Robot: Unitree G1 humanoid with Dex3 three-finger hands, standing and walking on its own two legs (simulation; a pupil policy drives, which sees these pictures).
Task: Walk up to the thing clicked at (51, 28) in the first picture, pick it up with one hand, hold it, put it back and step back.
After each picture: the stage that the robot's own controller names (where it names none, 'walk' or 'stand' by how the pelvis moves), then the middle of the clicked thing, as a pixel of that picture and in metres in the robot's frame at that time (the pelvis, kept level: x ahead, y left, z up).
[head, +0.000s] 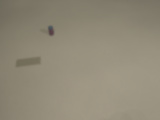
stand; (51, 30) +1.70 +0.44 -0.72
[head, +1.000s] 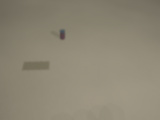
walk; (62, 34) +1.59 +0.20 -0.70
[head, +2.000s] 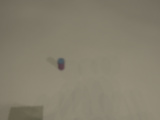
walk; (61, 64) +1.02 +0.20 -0.71
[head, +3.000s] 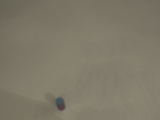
walk; (60, 104) +0.62 +0.23 -0.69
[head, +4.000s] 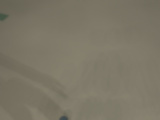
stand; out of the picture +0.44 +0.19 -0.69
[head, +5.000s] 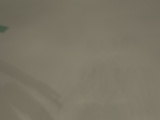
stand; out of the picture +0.41 +0.17 -0.72
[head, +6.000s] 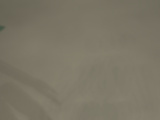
stand; out of the picture +0.41 +0.18 -0.73
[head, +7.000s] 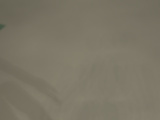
stand; out of the picture +0.40 +0.19 -0.73
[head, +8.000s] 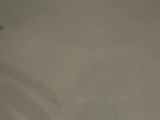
stand; out of the picture +0.40 +0.19 -0.73
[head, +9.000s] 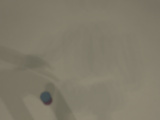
go down; (46, 98) +0.43 +0.21 -0.58
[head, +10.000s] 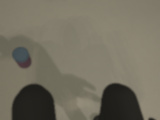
go down; (22, 58) +0.47 +0.26 -0.30
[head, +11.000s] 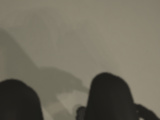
close in; out of the picture +0.45 +0.29 -0.25
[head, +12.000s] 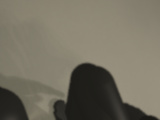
close; out of the picture +0.44 +0.31 -0.22
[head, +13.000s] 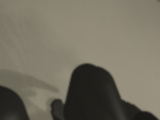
lift; out of the picture +0.42 +0.31 -0.23
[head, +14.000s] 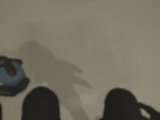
lift; (14, 78) +0.33 +0.24 -0.07
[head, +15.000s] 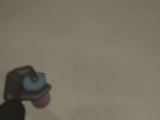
hold; (38, 90) +0.33 +0.17 +0.03
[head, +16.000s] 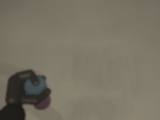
hold; (38, 93) +0.33 +0.17 -0.01
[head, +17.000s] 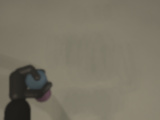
crouch; (39, 87) +0.36 +0.16 -0.05
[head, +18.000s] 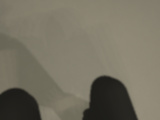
lower; out of the picture +0.48 +0.29 -0.11
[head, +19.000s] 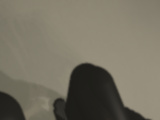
lower; out of the picture +0.42 +0.33 -0.22
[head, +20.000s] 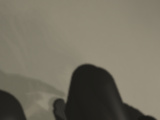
lower; out of the picture +0.42 +0.33 -0.23
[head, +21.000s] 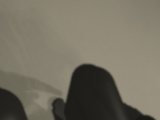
lower; out of the picture +0.42 +0.33 -0.23
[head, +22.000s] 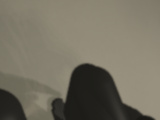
lower; out of the picture +0.42 +0.33 -0.23
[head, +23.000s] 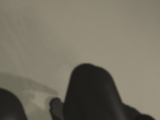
open; out of the picture +0.42 +0.31 -0.23
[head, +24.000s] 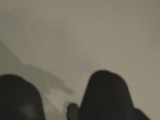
stand; out of the picture +0.43 +0.30 -0.25
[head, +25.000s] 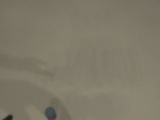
stand; (50, 114) +0.40 +0.20 -0.60
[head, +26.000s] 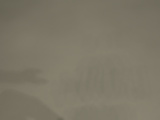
stand; out of the picture +0.41 +0.20 -0.67
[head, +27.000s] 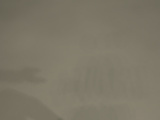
stand; out of the picture +0.40 +0.20 -0.67
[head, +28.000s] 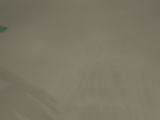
stand; out of the picture +0.42 +0.18 -0.72
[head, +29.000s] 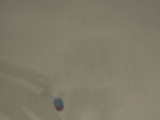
walk; (58, 104) +0.49 +0.18 -0.70
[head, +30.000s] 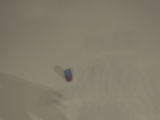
walk; (68, 75) +0.78 +0.17 -0.70
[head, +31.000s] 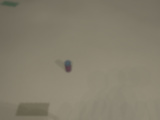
stand; (68, 66) +1.06 +0.21 -0.70
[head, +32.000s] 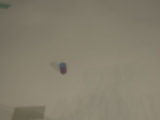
stand; (63, 68) +1.04 +0.23 -0.73
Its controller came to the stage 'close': yes
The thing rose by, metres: 0.70
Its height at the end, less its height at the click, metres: +0.00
